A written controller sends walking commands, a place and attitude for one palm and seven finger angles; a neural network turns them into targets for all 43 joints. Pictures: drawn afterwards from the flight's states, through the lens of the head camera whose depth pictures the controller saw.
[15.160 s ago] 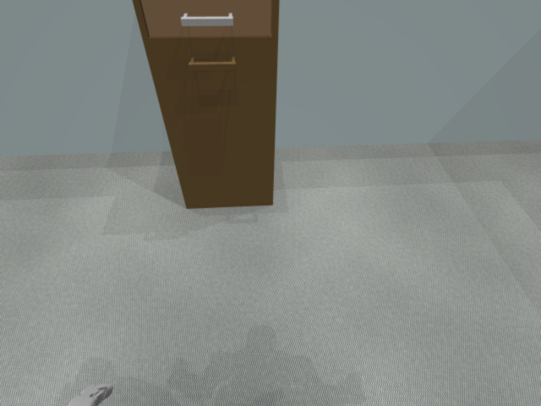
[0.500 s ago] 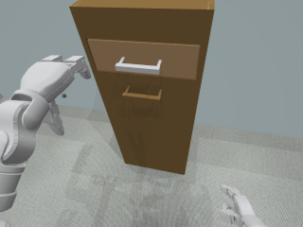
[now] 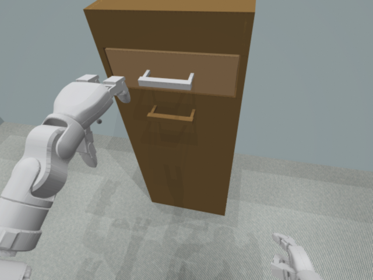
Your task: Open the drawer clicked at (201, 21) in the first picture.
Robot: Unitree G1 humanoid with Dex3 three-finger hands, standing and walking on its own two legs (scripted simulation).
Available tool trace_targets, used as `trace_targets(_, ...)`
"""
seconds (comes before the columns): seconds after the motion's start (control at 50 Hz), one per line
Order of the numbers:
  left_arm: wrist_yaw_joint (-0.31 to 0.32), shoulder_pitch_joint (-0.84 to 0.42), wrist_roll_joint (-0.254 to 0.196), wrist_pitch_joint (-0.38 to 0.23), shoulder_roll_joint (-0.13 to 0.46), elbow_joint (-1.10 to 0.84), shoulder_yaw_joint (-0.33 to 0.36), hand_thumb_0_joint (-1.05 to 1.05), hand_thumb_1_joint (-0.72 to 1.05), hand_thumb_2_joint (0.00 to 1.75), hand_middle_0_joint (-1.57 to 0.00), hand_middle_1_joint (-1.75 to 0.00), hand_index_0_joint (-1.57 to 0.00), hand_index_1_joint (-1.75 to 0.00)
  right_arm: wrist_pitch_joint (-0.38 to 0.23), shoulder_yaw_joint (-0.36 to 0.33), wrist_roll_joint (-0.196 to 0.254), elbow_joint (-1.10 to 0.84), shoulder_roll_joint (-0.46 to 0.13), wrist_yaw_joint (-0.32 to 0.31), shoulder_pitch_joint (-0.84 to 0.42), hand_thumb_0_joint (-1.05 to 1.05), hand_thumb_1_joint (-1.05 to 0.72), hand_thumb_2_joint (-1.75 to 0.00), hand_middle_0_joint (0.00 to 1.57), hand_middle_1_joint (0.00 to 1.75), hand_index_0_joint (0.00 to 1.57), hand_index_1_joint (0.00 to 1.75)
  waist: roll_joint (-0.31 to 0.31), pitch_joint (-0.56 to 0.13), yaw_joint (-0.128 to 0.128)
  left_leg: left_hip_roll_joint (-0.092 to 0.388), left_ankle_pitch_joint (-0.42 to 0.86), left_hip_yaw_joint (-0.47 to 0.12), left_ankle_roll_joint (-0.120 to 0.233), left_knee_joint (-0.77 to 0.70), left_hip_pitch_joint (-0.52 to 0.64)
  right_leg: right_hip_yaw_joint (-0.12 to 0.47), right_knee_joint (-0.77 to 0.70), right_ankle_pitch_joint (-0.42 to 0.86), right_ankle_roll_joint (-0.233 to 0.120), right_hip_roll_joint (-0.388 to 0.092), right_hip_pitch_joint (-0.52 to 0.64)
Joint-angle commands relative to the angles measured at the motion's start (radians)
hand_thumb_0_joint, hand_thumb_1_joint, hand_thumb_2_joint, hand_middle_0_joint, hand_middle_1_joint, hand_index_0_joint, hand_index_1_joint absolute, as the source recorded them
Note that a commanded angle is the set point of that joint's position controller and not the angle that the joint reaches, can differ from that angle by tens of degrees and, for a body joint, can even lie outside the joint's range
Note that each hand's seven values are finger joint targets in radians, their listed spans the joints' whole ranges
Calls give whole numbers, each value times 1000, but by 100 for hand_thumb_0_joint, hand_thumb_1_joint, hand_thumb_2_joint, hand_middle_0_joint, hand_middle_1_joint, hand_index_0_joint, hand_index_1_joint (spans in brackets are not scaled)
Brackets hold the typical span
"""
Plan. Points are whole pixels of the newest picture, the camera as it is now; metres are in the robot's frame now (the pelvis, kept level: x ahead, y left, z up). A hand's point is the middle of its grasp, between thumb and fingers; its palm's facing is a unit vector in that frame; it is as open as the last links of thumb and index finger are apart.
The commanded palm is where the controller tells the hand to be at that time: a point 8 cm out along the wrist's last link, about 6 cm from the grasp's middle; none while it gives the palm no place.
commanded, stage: move the hooked fingers above the handle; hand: left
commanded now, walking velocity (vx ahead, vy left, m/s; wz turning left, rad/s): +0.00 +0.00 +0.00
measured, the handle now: (167, 79) +0.60 +0.14 +0.12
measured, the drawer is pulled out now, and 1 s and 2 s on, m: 0.00 0.00 0.00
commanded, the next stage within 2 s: none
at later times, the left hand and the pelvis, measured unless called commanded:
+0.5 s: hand (133, 103) +0.43 +0.18 +0.17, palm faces +0.00 -0.05 -1.00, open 13.8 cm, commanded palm +0.41 +0.20 +0.26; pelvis +0.03 -0.01 +0.00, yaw -1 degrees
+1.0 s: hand (169, 85) +0.50 +0.11 +0.17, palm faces +0.04 -0.08 -1.00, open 13.8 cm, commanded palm +0.50 +0.16 +0.24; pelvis +0.05 -0.02 +0.00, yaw -1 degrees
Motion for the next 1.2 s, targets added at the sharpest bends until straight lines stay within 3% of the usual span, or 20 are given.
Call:
trace_targets(0.0, 88, -519, 7, -55, 312, -108, 239, 0, -50, 30, -30, -120, -30, -120, -45, -40, -5, -130, -108, -22, -113, 0, -90, -90, 20, 30, 20, 30, -16, -260, -19, 102, -30, -71, -56, -79, 185, 4, -98, 6, -26, -31, -45)
trace_targets(0.02, 100, -534, -1, -59, 354, -63, 280, 0, -50, 30, -30, -120, -30, -120, -44, -40, -2, -124, -116, -23, -108, 0, -90, -90, 20, 30, 20, 30, -21, -255, -15, 100, -35, -62, -56, -76, 164, 8, -106, 1, -25, -27, -34)
trace_targets(0.08, 125, -566, -2, -47, 315, 108, 251, 0, -50, 30, -30, -120, -30, -120, -30, -37, 5, -105, -112, -27, -94, 0, -90, -90, 20, 30, 20, 30, -37, -216, -23, 100, -33, -44, -63, -81, 122, 0, -111, -6, -25, -34, -43)
trace_targets(0.12, 127, -572, 9, -33, 307, 138, 239, 0, -50, 30, -30, -120, -30, -120, -26, -46, 9, -115, -119, -21, -88, 0, -90, -90, 20, 30, 20, 30, -34, -267, -14, 96, 20, -33, -65, -67, 127, 5, -102, 32, -27, -33, -15)
trace_targets(0.2, 88, -561, 45, -4, 214, 122, 114, 0, -50, 30, -30, -120, -30, -120, -6, -57, 10, -144, -125, -11, -79, 0, -90, -90, 20, 30, 20, 30, -30, -340, -31, 87, 114, -21, -55, -29, 157, 18, -79, 125, -23, -44, -1)
trace_targets(0.22, 67, -558, 44, 0, 148, 127, 50, 0, -50, 30, -30, -120, -30, -120, -3, -59, 11, -154, -123, -9, -74, 0, -90, -90, 20, 30, 20, 30, -66, -344, -47, 84, 127, -21, -51, -18, 163, 18, -80, 148, -21, -44, -6)
trace_targets(0.34, 26, -609, 11, -63, 243, 40, 121, 0, -50, 30, -30, -120, -30, -120, 6, -64, 10, -155, -137, -28, -53, 0, -90, -90, 20, 30, 20, 30, -103, -362, -53, 76, 181, -17, -27, 3, 163, 37, -71, 251, -12, -49, 24)
trace_targets(0.44, 112, -716, -1, -133, 319, 87, 221, 0, -50, 30, -30, -120, -30, -120, 3, -69, 7, -117, -131, -37, -14, 0, -90, -90, 20, 30, 20, 30, -20, -360, -46, 76, 230, -20, -40, 12, 162, 24, -60, 246, -23, -33, -6)
trace_targets(0.52, 197, -720, 20, -105, 346, 162, 273, 0, -50, 30, -30, -120, -30, -120, 10, -79, 0, -103, -131, -22, 8, 0, -90, -90, 20, 30, 20, 30, 14, -445, -22, 84, 311, -13, -57, 28, 177, 21, -35, 270, -31, -29, 12)
trace_targets(0.66, 126, -690, 81, 76, 100, 335, -13, 0, -50, 30, -30, -120, -30, -120, 67, -85, 26, -123, -141, 1, 4, 0, -90, -90, 20, 30, 20, 30, -119, -402, -77, 90, 316, -1, -47, 52, 154, 18, -21, 320, -11, -38, -42)
trace_targets(0.72, 61, -748, 80, 76, 16, 322, -113, 0, -50, 30, -30, -120, -30, -120, 76, -85, 29, -130, -144, -12, 10, 0, -90, -90, 20, 30, 20, 30, -153, -381, -118, 84, 287, -15, -35, 57, 178, 19, -28, 303, -8, -36, -81)
trace_targets(0.8, 55, -920, 57, -32, 101, 213, -46, 0, -50, 30, -30, -120, -30, -120, 58, -84, 17, -121, -132, -39, 28, 0, -90, -90, 20, 30, 20, 30, -91, -446, -120, 74, 292, -28, -25, 72, 226, 33, -16, 311, -10, -37, -77)
trace_targets(0.82, 72, -953, 48, -65, 152, 197, 1, 0, -50, 30, -30, -120, -30, -120, 54, -82, 12, -113, -134, -46, 37, 0, -90, -90, 20, 30, 20, 30, -73, -464, -114, 73, 302, -29, -29, 77, 229, 32, -13, 308, -14, -35, -72)
trace_targets(0.88, 153, -1030, 37, -128, 157, 253, 46, 0, -50, 30, -30, -120, -30, -120, 41, -85, 10, -87, -115, -47, 81, 0, -90, -90, 20, 30, 20, 30, -2, -474, -103, 86, 369, -40, -51, 81, 265, 9, 3, 273, -25, -20, -130)
trace_targets(0.92, 226, -1034, 41, -126, 302, 353, 195, 0, -50, 30, -30, -120, -30, -120, 41, -82, 1, -64, -124, -48, 103, 0, -90, -90, 20, 30, 20, 30, -26, -494, -68, 87, 384, -29, -62, 77, 209, 6, 9, 282, -32, -16, -80)
trace_targets(0.98, 307, -1037, 77, -51, 230, 540, 143, 0, -50, 30, -30, -120, -30, -120, 51, -70, 7, -43, -104, -43, 97, 0, -90, -90, 20, 30, 20, 30, -84, -438, -73, 90, 322, -1, -62, 62, 98, 5, 10, 286, -29, -17, -70)
trace_targets(1.04, 319, -1011, 145, 61, 237, 730, 102, 0, -50, 30, -30, -120, -30, -120, 73, -70, 10, -34, -130, -43, 100, 0, -90, -90, 20, 30, 20, 30, -143, -458, -78, 92, 283, 25, -55, 60, 33, 20, 12, 318, -19, -26, -23)
trace_targets(1.1, 244, -1049, 183, 134, 89, 824, -58, 0, -50, 30, -30, -120, -30, -120, 91, -84, 15, -41, -144, -40, 127, 0, -90, -90, 20, 30, 20, 30, -147, -470, -128, 97, 305, 29, -45, 81, 60, 21, 20, 371, -8, -34, -49)
trace_targets(1.12, 197, -1045, 175, 134, 5, 813, -124, 0, -50, 30, -30, -120, -30, -120, 94, -93, 19, -57, -142, -38, 134, 0, -90, -90, 20, 30, 20, 30, -158, -484, -149, 92, 352, 27, -39, 95, 91, 23, 22, 417, -6, -35, -44)
trace_targets(1.18, 72, -1057, 129, 72, -54, 705, -178, 0, -50, 30, -30, -120, -30, -120, 94, -111, 12, -59, -152, -44, 145, 0, -90, -90, 20, 30, 20, 30, -171, -492, -189, 77, 374, 13, -16, 120, 139, 44, 10, 504, 15, -37, -61)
